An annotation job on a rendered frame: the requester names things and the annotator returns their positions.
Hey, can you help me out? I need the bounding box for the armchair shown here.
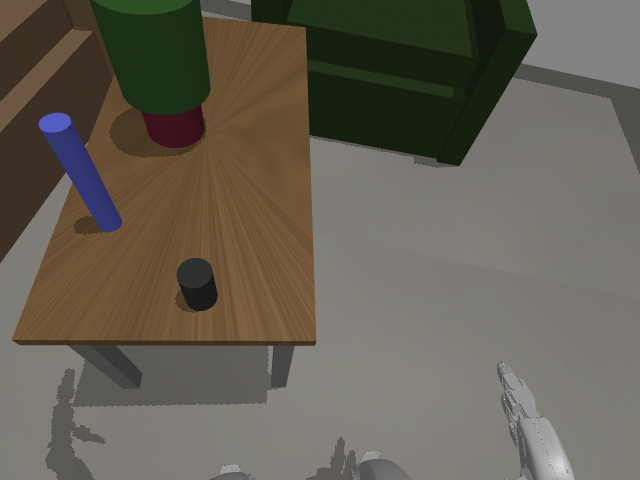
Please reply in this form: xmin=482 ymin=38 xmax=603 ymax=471
xmin=251 ymin=0 xmax=538 ymax=166

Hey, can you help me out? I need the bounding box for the sofa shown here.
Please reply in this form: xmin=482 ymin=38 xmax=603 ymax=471
xmin=0 ymin=0 xmax=115 ymax=263

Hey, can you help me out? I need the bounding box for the right robot hand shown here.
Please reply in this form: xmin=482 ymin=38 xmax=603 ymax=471
xmin=497 ymin=362 xmax=575 ymax=480

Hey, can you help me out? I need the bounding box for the coffee table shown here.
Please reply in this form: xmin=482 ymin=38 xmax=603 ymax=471
xmin=12 ymin=16 xmax=316 ymax=389

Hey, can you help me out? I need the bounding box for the potted plant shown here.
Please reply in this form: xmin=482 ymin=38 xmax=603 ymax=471
xmin=90 ymin=0 xmax=211 ymax=148

